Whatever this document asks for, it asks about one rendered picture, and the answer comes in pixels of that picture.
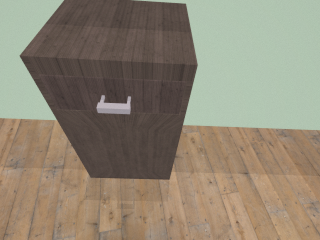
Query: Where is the cabinet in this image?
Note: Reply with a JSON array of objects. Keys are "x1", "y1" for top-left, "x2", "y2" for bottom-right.
[{"x1": 20, "y1": 0, "x2": 198, "y2": 180}]

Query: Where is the handle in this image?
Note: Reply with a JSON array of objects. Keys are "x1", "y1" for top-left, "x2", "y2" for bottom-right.
[{"x1": 96, "y1": 95, "x2": 131, "y2": 115}]

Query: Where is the drawer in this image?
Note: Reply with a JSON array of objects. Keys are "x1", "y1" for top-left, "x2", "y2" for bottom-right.
[{"x1": 39, "y1": 74, "x2": 186, "y2": 114}]

